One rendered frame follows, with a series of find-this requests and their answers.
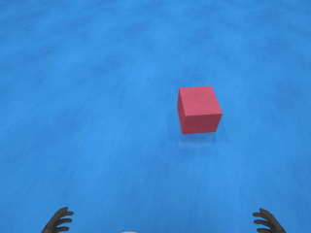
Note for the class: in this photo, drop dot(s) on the carton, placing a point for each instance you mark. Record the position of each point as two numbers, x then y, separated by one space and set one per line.
198 109

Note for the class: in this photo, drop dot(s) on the robot left hand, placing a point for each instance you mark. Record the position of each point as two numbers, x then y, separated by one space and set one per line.
51 226

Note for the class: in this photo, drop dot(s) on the robot right hand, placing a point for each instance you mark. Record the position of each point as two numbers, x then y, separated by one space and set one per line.
271 222

